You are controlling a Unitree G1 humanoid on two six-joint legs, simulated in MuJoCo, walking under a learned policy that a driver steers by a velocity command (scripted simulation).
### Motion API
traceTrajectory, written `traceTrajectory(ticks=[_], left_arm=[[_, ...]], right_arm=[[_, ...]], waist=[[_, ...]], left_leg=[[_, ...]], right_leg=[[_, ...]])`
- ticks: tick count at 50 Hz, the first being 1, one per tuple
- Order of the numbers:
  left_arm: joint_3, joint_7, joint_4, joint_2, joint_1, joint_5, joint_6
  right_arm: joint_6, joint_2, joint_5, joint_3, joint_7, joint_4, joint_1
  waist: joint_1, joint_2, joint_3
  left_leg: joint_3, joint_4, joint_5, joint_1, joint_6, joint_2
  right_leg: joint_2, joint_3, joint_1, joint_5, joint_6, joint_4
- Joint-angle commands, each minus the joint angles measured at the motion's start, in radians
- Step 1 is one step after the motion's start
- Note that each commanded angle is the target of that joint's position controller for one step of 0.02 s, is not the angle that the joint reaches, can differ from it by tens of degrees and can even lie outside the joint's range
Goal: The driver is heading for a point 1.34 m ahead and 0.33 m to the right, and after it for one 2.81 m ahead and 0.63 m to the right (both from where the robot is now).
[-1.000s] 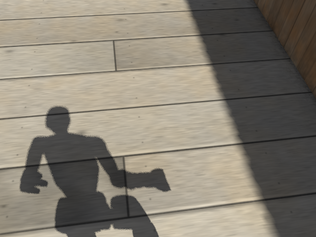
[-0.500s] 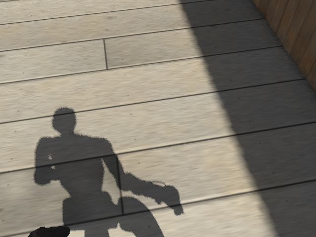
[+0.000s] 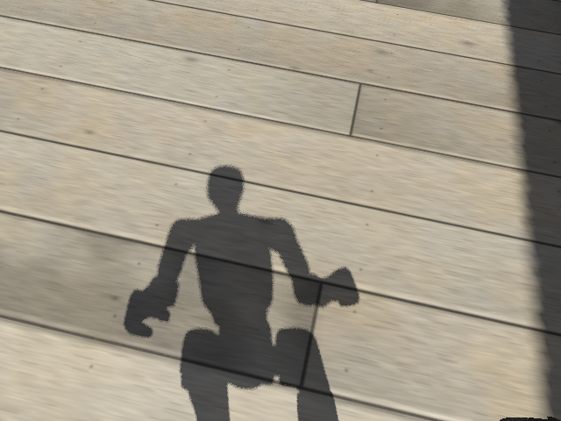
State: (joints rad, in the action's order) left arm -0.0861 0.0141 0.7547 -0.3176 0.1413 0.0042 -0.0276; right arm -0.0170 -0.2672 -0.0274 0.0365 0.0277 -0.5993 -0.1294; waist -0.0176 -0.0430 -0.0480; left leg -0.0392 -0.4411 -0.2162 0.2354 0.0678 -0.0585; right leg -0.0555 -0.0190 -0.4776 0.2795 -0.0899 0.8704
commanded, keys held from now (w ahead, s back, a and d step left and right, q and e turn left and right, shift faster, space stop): e+shift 0.30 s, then w+e+shift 0.22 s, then w+q+shift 0.48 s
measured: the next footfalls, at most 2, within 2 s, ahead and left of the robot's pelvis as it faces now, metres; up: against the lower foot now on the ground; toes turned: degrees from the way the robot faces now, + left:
right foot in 0.24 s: +0.03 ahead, -0.13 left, +0.00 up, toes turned -12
left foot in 0.76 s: +0.35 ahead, -0.02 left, +0.00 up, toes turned -24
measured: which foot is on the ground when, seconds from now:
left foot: down 0.00-0.24, up 0.26-0.74, down 0.76-1.00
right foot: up 0.00-0.22, down 0.24-0.76, up 0.78-1.00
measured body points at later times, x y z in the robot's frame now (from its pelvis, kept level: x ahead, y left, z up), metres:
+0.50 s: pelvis +0.06 -0.06 +0.01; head +0.08 -0.11 +0.46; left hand +0.23 +0.19 -0.07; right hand +0.15 -0.40 -0.08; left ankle +0.16 +0.10 -0.69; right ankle -0.01 -0.12 -0.74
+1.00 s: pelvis +0.37 -0.10 +0.00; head +0.40 -0.09 +0.45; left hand +0.64 +0.06 -0.07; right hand +0.27 -0.35 -0.12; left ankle +0.32 +0.00 -0.74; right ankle +0.43 -0.30 -0.68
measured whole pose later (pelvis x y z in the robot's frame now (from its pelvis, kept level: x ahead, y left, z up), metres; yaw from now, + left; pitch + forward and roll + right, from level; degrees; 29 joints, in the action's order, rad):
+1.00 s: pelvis +0.37 -0.10 +0.00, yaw -15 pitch +2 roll +0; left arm 0.00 -0.02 0.59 -0.28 0.15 -0.02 0.14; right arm 0.07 -0.24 0.02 0.04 -0.01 -0.78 -0.52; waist 0.07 -0.04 -0.01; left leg -0.15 -0.33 -0.28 0.05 0.11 -0.12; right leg -0.04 -0.09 -0.65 0.18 -0.01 0.93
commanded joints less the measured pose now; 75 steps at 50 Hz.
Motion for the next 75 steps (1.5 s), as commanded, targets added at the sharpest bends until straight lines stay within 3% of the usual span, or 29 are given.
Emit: traceTrajectory(ticks=[1, 7, 11, 12, 13, 14, 16, 17, 19, 28, 34, 36, 38, 39, 40, 41, 44, 50, 56, 59, 60, 61, 62, 63, 65, 66, 69, 72, 75], left_arm=[[-0.003, -0.008, -0.079, -0.080, -0.057, 0.011, 0.008], [-0.007, -0.023, -0.110, -0.091, 0.005, 0.028, 0.016], [-0.012, -0.038, -0.099, -0.074, 0.106, 0.032, 0.014], [-0.029, -0.029, -0.099, -0.118, 0.140, 0.023, 0.017], [-0.069, -0.011, -0.120, -0.269, 0.173, 0.017, 0.026], [-0.060, -0.019, -0.133, -0.261, 0.206, -0.014, 0.039], [-0.052, -0.016, -0.124, -0.201, 0.198, 0.009, 0.063], [-0.045, -0.011, -0.121, -0.174, 0.192, 0.043, 0.061], [-0.028, 0.003, -0.136, -0.150, 0.188, 0.049, 0.053], [-0.013, 0.020, -0.146, -0.152, 0.224, 0.027, 0.066], [-0.001, -0.009, -0.106, -0.158, 0.284, 0.024, 0.081], [-0.002, -0.009, -0.098, -0.170, 0.266, 0.015, 0.078], [0.011, 0.002, -0.113, -0.146, 0.220, -0.006, 0.075], [0.031, 0.008, -0.172, -0.107, 0.201, -0.014, 0.092], [0.054, 0.005, -0.200, -0.037, 0.191, -0.005, 0.124], [0.047, -0.008, -0.219, -0.093, 0.096, 0.032, 0.154], [0.052, -0.028, -0.228, -0.078, -0.006, -0.009, 0.203], [0.066, -0.038, -0.277, -0.037, -0.146, -0.025, 0.192], [0.033, -0.032, -0.305, -0.084, -0.245, 0.023, 0.195], [-0.020, -0.003, -0.252, -0.164, 0.106, 0.038, 0.181], [-0.034, 0.012, -0.214, -0.218, 0.368, 0.031, 0.161], [-0.034, -0.016, -0.172, -0.272, 0.352, -0.005, 0.158], [-0.023, -0.016, -0.197, -0.152, 0.312, -0.003, 0.153], [-0.012, -0.008, -0.189, -0.099, 0.256, 0.002, 0.145], [-0.006, -0.012, -0.138, -0.085, 0.225, -0.029, 0.135], [0.004, -0.015, -0.114, -0.064, 0.209, -0.040, 0.141], [0.019, -0.030, -0.064, -0.024, 0.186, 0.006, 0.149], [-0.009, -0.022, -0.071, -0.119, 0.148, 0.027, 0.155], [-0.030, -0.020, -0.069, -0.194, 0.201, 0.033, 0.160]], right_arm=[[0.013, -0.142, -0.018, 0.031, -0.010, 0.022, -0.005], [-0.014, -0.180, 0.015, 0.057, 0.008, 0.002, 0.019], [-0.026, -0.165, 0.038, 0.067, 0.018, 0.004, 0.073], [-0.020, -0.145, 0.040, 0.068, 0.017, -0.007, 0.041], [-0.010, -0.098, -0.003, 0.055, 0.013, 0.046, 0.079], [0.003, -0.085, -0.007, 0.048, 0.011, 0.083, 0.186], [0.024, -0.123, 0.023, 0.061, -0.007, 0.052, 0.128], [0.037, -0.128, 0.030, 0.065, -0.019, 0.043, 0.126], [0.057, -0.131, 0.041, 0.070, -0.036, 0.045, 0.174], [0.140, -0.095, 0.046, 0.053, -0.055, 0.005, 0.205], [0.156, -0.127, 0.061, 0.035, -0.070, 0.039, 0.255], [0.155, -0.150, 0.065, 0.042, -0.071, 0.026, 0.170], [0.147, -0.208, 0.066, 0.075, -0.065, -0.065, -0.161], [0.142, -0.289, 0.057, 0.096, -0.064, -0.094, -0.373], [0.148, -0.280, 0.060, 0.088, -0.079, -0.121, -0.430], [0.145, -0.204, 0.054, 0.068, -0.077, -0.113, -0.378], [0.120, -0.158, 0.030, 0.051, -0.061, -0.078, -0.321], [0.108, -0.146, 0.061, 0.042, -0.017, -0.087, -0.268], [0.103, -0.155, 0.086, 0.052, -0.003, -0.151, -0.354], [0.076, -0.182, 0.039, 0.058, -0.016, -0.127, -0.287], [0.079, -0.087, -0.004, 0.028, -0.017, -0.088, -0.279], [0.091, 0.038, 0.077, -0.015, -0.026, -0.051, -0.475], [0.084, -0.069, 0.112, -0.004, -0.013, -0.078, -0.401], [0.082, -0.134, 0.098, 0.011, -0.014, -0.061, -0.265], [0.085, -0.107, 0.049, 0.010, -0.025, -0.026, -0.113], [0.082, -0.069, 0.059, 0.004, -0.033, -0.015, -0.122], [0.071, -0.007, 0.069, -0.023, -0.044, 0.014, -0.082], [0.102, -0.041, 0.027, -0.039, -0.069, 0.044, 0.012], [0.131, -0.091, 0.032, -0.032, -0.094, 0.053, 0.105]], waist=[[0.062, 0.198, 0.058], [0.056, 0.152, 0.062], [-0.008, 0.139, 0.110], [-0.014, 0.055, 0.117], [0.003, -0.230, 0.133], [-0.055, -0.260, 0.179], [-0.023, -0.039, 0.205], [-0.017, 0.000, 0.177], [-0.032, -0.053, 0.088], [-0.063, -0.145, 0.017], [-0.112, -0.142, -0.062], [-0.057, -0.138, -0.025], [0.102, -0.051, 0.186], [0.170, 0.174, 0.324], [0.143, 0.357, 0.304], [0.151, 0.259, 0.161], [0.098, 0.057, 0.027], [0.055, 0.099, -0.111], [0.072, 0.153, -0.046], [-0.141, 0.194, 0.218], [-0.215, 0.077, 0.428], [-0.058, -0.448, 0.596], [-0.104, -0.340, 0.438], [-0.131, -0.201, 0.260], [-0.094, 0.030, 0.080], [-0.045, -0.008, 0.050], [0.030, -0.023, -0.052], [0.053, 0.025, -0.118], [0.027, 0.049, -0.115]], left_leg=[[-0.121, 0.147, 0.081, -0.008, 0.150, 0.261], [-0.157, 0.047, 0.433, -0.170, 0.190, 0.378], [-0.027, -0.089, 0.475, -0.153, 0.099, 0.333], [0.048, -0.228, 0.322, -0.071, 0.019, 0.260], [0.147, -0.526, -0.083, 0.228, -0.098, 0.101], [0.006, -0.722, -0.490, 0.426, -0.127, -0.040], [-0.087, -0.794, -0.364, 0.492, -0.105, 0.033], [-0.083, -0.700, -0.273, 0.536, -0.094, 0.063], [-0.077, -0.565, -0.135, 0.534, -0.097, 0.064], [-0.016, -0.145, 0.092, 0.317, -0.160, 0.027], [0.057, -0.084, 0.059, 0.348, -0.053, 0.087], [0.101, -0.058, 0.044, 0.260, 0.004, 0.057], [0.083, -0.100, 0.052, -0.172, 0.082, 0.024], [-0.334, -0.027, -0.296, -0.501, 0.206, 0.207], [-0.765, 0.157, -0.578, -0.637, 0.263, 0.340], [-0.774, 0.200, -0.586, -0.585, 0.243, 0.357], [-0.551, 0.232, -0.288, -0.349, 0.235, 0.257], [-0.350, 0.313, 0.003, 0.037, 0.207, 0.122], [-0.383, 0.241, 0.182, -0.011, 0.104, 0.147], [-0.349, -0.256, 0.610, -0.020, 0.024, 0.102], [-0.294, -0.598, 0.331, 0.154, 0.016, 0.048], [-0.212, -0.932, -0.347, 0.469, -0.017, -0.041], [-0.168, -1.015, -0.254, 0.584, -0.016, 0.061], [-0.117, -0.999, -0.170, 0.627, -0.015, 0.095], [-0.083, -0.920, -0.109, 0.544, -0.007, 0.155], [-0.100, -0.893, -0.109, 0.494, -0.004, 0.175], [-0.112, -0.746, -0.187, 0.514, -0.007, 0.195], [-0.080, -0.457, 0.053, 0.462, -0.037, 0.217], [-0.013, -0.259, 0.246, 0.173, -0.065, 0.139]], right_leg=[[-0.018, 0.023, 0.101, 0.030, 0.009, -0.091], [-0.016, 0.049, -0.015, 0.185, 0.040, -0.068], [0.032, 0.103, 0.146, -0.019, 0.094, -0.323], [0.010, -0.005, 0.249, -0.235, 0.142, -0.435], [-0.224, -0.395, 0.438, -0.700, 0.282, -0.465], [-0.329, -0.590, 0.514, -0.824, 0.467, -0.502], [-0.230, -0.463, 0.579, -0.446, 0.406, -0.510], [-0.192, -0.456, 0.582, -0.075, 0.362, -0.559], [-0.152, -0.499, 0.529, 0.331, 0.346, -0.663], [-0.074, -0.382, 0.350, 0.138, 0.309, -0.649], [-0.181, -0.362, 0.433, 0.019, 0.314, -0.672], [-0.179, -0.283, 0.469, -0.319, 0.293, -0.594], [-0.094, -0.126, 0.344, -0.753, 0.244, -0.214], [0.012, -0.046, 0.012, -0.548, 0.160, 0.199], [0.121, -0.095, -0.282, 0.164, 0.118, 0.413], [0.079, -0.135, -0.430, 0.135, 0.137, 0.464], [0.005, -0.117, -0.393, 0.000, 0.140, 0.313], [0.047, -0.026, -0.187, -0.223, 0.039, -0.111], [0.091, -0.067, 0.159, -0.390, 0.043, -0.391], [0.040, -0.069, 0.574, -0.194, 0.116, -0.327], [-0.146, -0.252, 0.910, 0.058, 0.164, -0.246], [-0.403, -0.877, 1.135, 0.464, 0.326, -0.494], [-0.354, -0.888, 1.028, 0.620, 0.287, -0.568], [-0.312, -0.672, 0.882, 0.448, 0.252, -0.568], [-0.232, -0.433, 0.589, 0.061, 0.250, -0.598], [-0.212, -0.384, 0.494, 0.017, 0.268, -0.625], [-0.203, -0.326, 0.357, 0.015, 0.318, -0.709], [-0.170, -0.239, 0.253, -0.062, 0.319, -0.774], [-0.158, -0.169, 0.143, -0.106, 0.293, -0.845]])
